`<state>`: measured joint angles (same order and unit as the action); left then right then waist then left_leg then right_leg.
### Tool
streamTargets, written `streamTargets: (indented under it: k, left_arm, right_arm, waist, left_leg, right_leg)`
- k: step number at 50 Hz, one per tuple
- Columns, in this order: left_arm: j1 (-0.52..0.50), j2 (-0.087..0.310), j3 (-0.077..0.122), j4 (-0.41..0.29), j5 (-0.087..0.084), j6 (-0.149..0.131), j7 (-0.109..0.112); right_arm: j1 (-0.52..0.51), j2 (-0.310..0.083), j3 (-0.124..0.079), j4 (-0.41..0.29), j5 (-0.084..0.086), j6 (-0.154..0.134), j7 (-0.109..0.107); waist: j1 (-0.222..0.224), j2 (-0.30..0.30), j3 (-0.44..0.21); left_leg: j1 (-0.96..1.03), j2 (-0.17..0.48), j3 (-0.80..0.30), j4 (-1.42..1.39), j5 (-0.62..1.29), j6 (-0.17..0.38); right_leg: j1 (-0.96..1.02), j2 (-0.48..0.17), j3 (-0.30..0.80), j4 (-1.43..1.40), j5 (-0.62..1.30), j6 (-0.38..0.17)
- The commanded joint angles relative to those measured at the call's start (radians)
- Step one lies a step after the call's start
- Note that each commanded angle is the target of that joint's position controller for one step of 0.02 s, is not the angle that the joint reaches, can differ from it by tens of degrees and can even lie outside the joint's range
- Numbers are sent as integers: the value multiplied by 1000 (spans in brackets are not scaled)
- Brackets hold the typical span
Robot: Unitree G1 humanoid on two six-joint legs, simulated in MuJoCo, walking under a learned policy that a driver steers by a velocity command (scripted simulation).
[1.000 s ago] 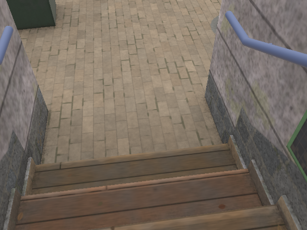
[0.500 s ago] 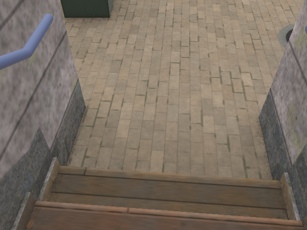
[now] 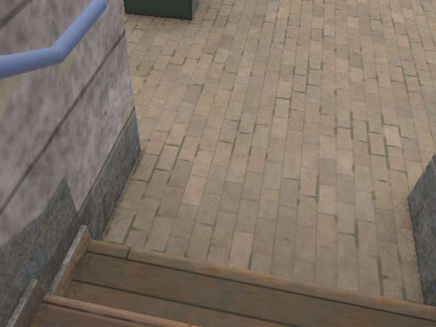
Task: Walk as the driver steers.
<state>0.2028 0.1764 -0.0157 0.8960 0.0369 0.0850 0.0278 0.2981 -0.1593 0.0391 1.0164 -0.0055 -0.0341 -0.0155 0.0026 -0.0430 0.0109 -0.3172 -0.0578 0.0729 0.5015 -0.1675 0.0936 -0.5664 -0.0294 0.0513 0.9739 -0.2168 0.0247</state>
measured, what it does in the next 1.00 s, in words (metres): steps to the right: right foot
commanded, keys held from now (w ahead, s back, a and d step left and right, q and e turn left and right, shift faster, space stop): no key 1.00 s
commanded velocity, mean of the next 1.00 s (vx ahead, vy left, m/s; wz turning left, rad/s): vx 0.01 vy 0.00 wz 0.02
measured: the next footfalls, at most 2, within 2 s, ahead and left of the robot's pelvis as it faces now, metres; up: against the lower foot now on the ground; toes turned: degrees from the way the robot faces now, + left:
right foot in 0.10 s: +0.08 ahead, -0.13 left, +0.00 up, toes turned +1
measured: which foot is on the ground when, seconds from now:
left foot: down 0.00-1.00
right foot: up 0.00-0.08, down 0.10-1.00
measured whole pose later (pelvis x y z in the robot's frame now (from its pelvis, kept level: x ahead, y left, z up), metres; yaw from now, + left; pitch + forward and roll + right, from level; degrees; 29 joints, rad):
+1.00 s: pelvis +0.07 -0.07 +0.01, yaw -1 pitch +0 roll +0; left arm 0.34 0.14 -0.04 1.10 0.00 -0.01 0.02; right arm 0.26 -0.17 0.00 1.19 0.00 0.02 -0.03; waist 0.01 0.02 -0.01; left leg -0.15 0.04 0.03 0.36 -0.20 -0.03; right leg -0.09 0.10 0.00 0.32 -0.22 -0.09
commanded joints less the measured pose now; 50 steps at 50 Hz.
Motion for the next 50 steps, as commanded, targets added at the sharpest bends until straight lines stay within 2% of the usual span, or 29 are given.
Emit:
streamTargets:
  k: [1, 2, 4, 5, 6, 7, 8, 9, 10, 11, 13, 14, 16, 17, 22, 23, 27, 28, 39, 42, 43, 50]
  left_arm:
    - [79, 69, 5, -5, -12, 3, -19]
    - [101, 72, 6, 7, -13, -5, -21]
    - [153, 61, -3, 36, -16, -28, -17]
    - [163, 71, -7, 36, -14, -47, -11]
    - [111, 116, -1, 39, -21, -56, -8]
    - [86, 72, -12, 41, -25, -67, -17]
    - [88, 66, -16, 45, -24, -80, -22]
    - [84, 85, -14, 52, -21, -86, -22]
    - [77, 84, -16, 53, -31, -92, -19]
    - [72, 83, -18, 57, -34, -95, -17]
    - [77, 79, -21, 62, -30, -97, -18]
    - [81, 78, -22, 68, -33, -97, -19]
    - [71, 87, -23, 65, -30, -99, -23]
    - [81, 84, -24, 70, -34, -104, -22]
    - [106, 80, -28, 98, -30, -108, -19]
    - [123, 81, -28, 109, -35, -107, -17]
    - [139, 81, -25, 126, -37, -105, -12]
    - [145, 71, -28, 131, -35, -105, -12]
    - [180, 55, -25, 168, -36, -103, -7]
    - [188, 52, -23, 174, -36, -102, -5]
    - [190, 63, -18, 179, -37, -102, -3]
    - [208, 44, -14, 192, -34, -100, 0]
  right_arm:
    - [-43, -149, -23, -71, -8, 20, 9]
    - [-30, -148, -23, -73, -12, 32, 9]
    - [6, -133, -18, -61, -14, 46, 1]
    - [19, -109, -14, -50, -3, 46, -2]
    - [75, -97, -17, -48, 23, 41, 7]
    - [42, -123, -23, -32, 16, 46, 6]
    - [11, -136, -30, -29, 11, 53, 5]
    - [9, -125, -30, -24, 9, 56, 7]
    - [-1, -126, -31, -16, 6, 58, 6]
    - [-1, -121, -29, -11, 4, 59, 6]
    - [2, -113, -25, 13, 5, 56, 3]
    - [-4, -110, -25, 22, -2, 55, 6]
    - [3, -104, -28, 52, 8, 51, 8]
    - [-3, -106, -28, 61, 5, 49, 8]
    - [-5, -100, -29, 105, 3, 47, 5]
    - [-1, -96, -29, 110, 2, 45, 6]
    - [9, -98, -32, 136, 7, 48, 4]
    - [11, -93, -32, 141, 9, 49, 3]
    - [17, -82, -44, 163, 8, 50, -6]
    - [17, -79, -47, 166, 9, 52, -9]
    - [12, -76, -48, 165, 8, 53, -9]
    - [17, -69, -53, 170, 7, 54, -13]
  waist:
    - [14, 193, 27]
    - [10, 184, 47]
    - [22, 116, 77]
    - [23, 51, 80]
    - [-43, -49, 93]
    - [-21, -49, 84]
    - [-14, -30, 77]
    - [-24, -36, 53]
    - [-26, -38, 51]
    - [-30, -37, 47]
    - [-26, -9, 39]
    - [-23, 6, 40]
    - [-26, 19, 35]
    - [-17, 30, 25]
    - [-12, 29, 24]
    - [-8, 31, 30]
    - [-2, 36, 45]
    - [-1, 36, 40]
    - [3, 24, 27]
    - [3, 30, 30]
    - [2, 27, 34]
    - [4, 38, 37]
  left_leg:
    - [-192, 239, -241, -310, -257, 61]
    - [-190, 249, -275, -315, -314, 62]
    - [-187, 238, -311, -284, -350, 31]
    - [-208, 219, -301, -237, -274, -15]
    - [-159, 146, -218, -240, -129, -41]
    - [-4, 122, -171, -215, -79, -58]
    - [84, 122, -169, -183, -51, -59]
    - [134, 123, -164, -167, -43, -56]
    - [149, 125, -165, -163, -37, -56]
    - [152, 131, -167, -168, -30, -56]
    - [147, 138, -165, -178, -19, -58]
    - [155, 142, -162, -181, -3, -63]
    - [172, 147, -159, -191, 25, -67]
    - [183, 145, -157, -182, 37, -68]
    - [176, 156, -155, -190, 52, -74]
    - [168, 159, -154, -186, 54, -77]
    - [158, 165, -154, -190, 77, -80]
    - [160, 166, -152, -190, 79, -82]
    - [152, 177, -140, -179, 84, -90]
    - [154, 177, -136, -178, 81, -93]
    - [155, 178, -133, -174, 84, -92]
    - [155, 178, -124, -170, 78, -92]
  right_leg:
    - [321, 35, -65, -227, -66, -10]
    - [357, 34, -73, -299, -100, -25]
    - [452, 7, -48, -504, -73, -51]
    - [510, -74, 51, -596, -14, -53]
    - [454, -117, 121, -585, 11, -84]
    - [302, -105, 132, -640, -112, -92]
    - [252, -92, 125, -674, -128, -79]
    - [243, -86, 123, -691, -136, -69]
    - [240, -77, 118, -705, -139, -58]
    - [250, -72, 115, -709, -136, -54]
    - [280, -71, 114, -711, -106, -55]
    - [280, -76, 115, -714, -96, -61]
    - [283, -88, 130, -733, -71, -69]
    - [290, -86, 128, -736, -61, -69]
    - [330, -77, 118, -736, -15, -70]
    - [336, -79, 123, -733, -20, -71]
    - [357, -80, 120, -727, 59, -72]
    - [367, -80, 120, -727, 77, -72]
    - [437, -79, 116, -712, 258, -68]
    - [439, -78, 117, -713, 269, -67]
    - [436, -73, 117, -713, 282, -67]
    - [442, -67, 116, -712, 293, -68]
